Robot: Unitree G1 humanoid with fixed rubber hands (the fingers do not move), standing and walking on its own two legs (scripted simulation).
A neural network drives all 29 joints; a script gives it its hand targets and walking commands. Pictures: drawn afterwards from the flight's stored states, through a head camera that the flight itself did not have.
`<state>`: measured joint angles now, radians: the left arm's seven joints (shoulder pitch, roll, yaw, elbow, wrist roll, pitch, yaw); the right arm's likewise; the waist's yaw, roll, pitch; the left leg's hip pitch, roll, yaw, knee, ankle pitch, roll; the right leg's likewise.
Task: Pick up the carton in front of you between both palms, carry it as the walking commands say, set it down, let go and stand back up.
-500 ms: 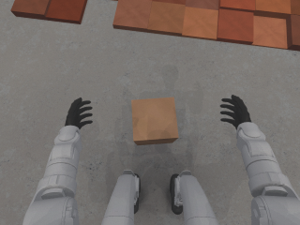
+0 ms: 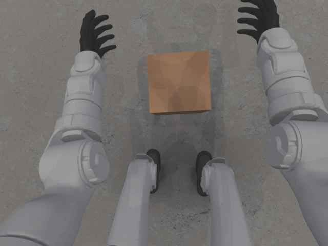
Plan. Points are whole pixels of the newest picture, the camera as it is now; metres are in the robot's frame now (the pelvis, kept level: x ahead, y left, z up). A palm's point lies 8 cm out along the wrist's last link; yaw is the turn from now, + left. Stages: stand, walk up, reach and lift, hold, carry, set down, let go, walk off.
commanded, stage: reach and lift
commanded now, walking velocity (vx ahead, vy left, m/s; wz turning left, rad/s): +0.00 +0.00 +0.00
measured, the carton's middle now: (178, 88) +0.49 +0.02 -0.49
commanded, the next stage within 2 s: none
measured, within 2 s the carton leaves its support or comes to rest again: leaves its support in 1.56 s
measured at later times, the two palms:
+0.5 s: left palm (116, 82) +0.48 +0.22 -0.32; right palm (234, 72) +0.52 -0.16 -0.32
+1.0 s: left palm (128, 81) +0.50 +0.20 -0.41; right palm (225, 76) +0.53 -0.15 -0.40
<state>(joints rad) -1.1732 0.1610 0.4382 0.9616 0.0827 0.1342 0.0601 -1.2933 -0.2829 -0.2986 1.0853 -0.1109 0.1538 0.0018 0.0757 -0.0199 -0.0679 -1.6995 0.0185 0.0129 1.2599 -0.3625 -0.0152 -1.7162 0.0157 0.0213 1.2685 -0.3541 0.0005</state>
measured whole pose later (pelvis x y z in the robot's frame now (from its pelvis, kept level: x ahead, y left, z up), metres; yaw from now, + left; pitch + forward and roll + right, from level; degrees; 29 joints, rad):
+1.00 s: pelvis -0.02 +0.00 -0.24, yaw +1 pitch +38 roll +0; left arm -1.39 0.34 0.10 1.14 -0.26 0.02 0.12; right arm -1.42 -0.35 -0.02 1.11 0.21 0.02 -0.11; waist 0.02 0.01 0.31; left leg -2.26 -0.03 -0.02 2.19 -0.59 -0.03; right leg -2.26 0.03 0.02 2.20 -0.59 0.03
